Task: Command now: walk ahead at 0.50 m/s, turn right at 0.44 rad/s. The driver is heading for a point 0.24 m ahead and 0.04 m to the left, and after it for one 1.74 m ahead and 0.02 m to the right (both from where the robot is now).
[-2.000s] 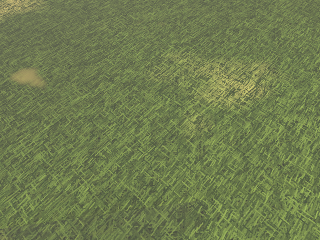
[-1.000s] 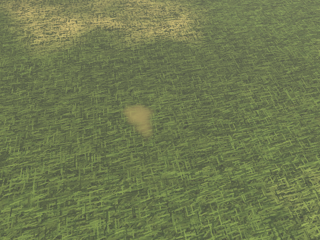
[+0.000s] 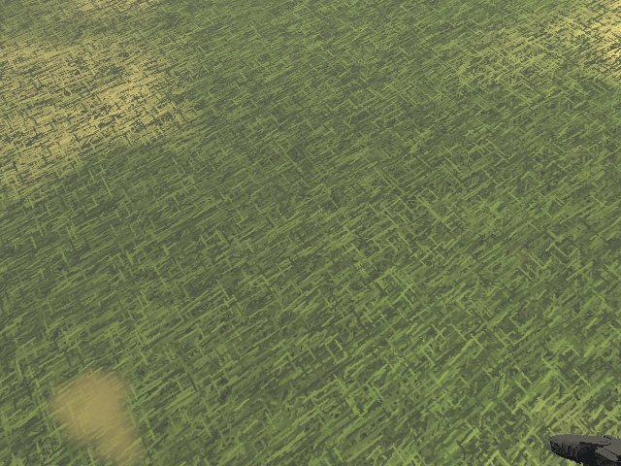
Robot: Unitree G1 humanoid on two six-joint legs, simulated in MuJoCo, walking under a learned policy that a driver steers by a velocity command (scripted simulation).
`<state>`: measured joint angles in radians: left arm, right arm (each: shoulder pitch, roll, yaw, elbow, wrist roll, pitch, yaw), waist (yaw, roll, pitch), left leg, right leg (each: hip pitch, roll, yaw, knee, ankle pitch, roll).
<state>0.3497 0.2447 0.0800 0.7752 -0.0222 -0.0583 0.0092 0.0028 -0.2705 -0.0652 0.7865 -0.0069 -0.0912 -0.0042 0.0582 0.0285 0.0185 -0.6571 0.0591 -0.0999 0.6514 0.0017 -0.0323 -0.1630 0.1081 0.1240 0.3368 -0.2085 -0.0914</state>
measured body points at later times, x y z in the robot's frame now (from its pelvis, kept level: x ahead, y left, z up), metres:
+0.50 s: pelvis +0.28 +0.04 +0.00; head +0.31 +0.05 +0.45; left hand +0.50 +0.27 -0.10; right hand +0.26 -0.23 -0.13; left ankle +0.24 +0.14 -0.75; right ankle +0.42 -0.14 -0.69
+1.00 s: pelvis +0.55 -0.03 +0.00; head +0.57 -0.04 +0.45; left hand +0.61 +0.24 -0.12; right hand +0.70 -0.31 -0.11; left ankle +0.71 +0.13 -0.69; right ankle +0.52 -0.12 -0.75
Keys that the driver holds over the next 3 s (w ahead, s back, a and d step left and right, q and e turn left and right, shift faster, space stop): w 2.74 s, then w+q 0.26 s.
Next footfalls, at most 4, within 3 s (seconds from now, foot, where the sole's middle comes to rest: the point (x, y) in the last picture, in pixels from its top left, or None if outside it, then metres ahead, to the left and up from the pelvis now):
0.18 left None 0.28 0.13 -0.78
0.68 right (416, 425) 0.56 -0.13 -0.78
1.20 left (318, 306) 0.85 0.10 -0.78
1.76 right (417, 221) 1.13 -0.16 -0.78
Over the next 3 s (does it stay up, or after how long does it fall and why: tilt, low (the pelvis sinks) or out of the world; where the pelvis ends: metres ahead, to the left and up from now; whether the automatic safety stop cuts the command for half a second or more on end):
stays up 1.65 -0.11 -0.01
